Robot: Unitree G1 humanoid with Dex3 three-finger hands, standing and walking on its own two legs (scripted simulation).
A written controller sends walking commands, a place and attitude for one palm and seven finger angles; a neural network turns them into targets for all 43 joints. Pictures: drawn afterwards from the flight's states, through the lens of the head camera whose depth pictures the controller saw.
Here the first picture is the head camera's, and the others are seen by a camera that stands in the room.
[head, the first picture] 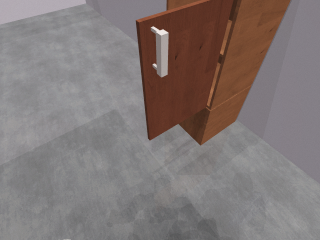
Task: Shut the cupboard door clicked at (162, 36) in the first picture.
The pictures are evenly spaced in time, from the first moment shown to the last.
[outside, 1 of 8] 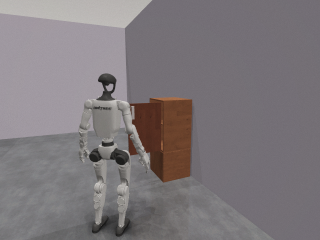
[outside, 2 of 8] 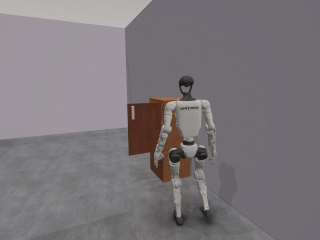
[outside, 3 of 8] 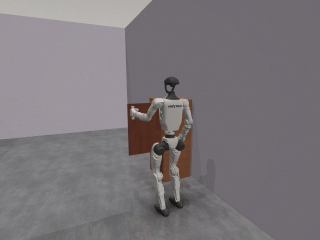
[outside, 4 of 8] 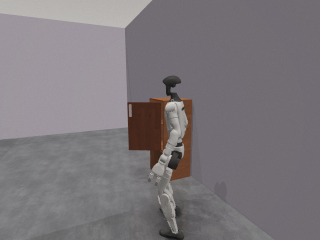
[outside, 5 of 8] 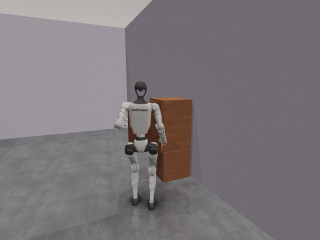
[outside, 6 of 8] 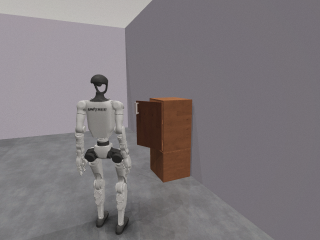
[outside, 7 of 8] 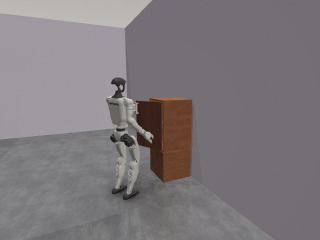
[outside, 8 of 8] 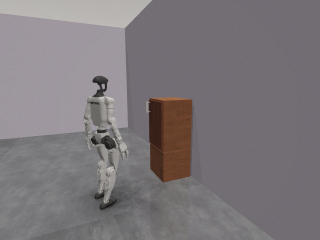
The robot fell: no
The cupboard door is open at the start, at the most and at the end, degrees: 89 89 0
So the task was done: yes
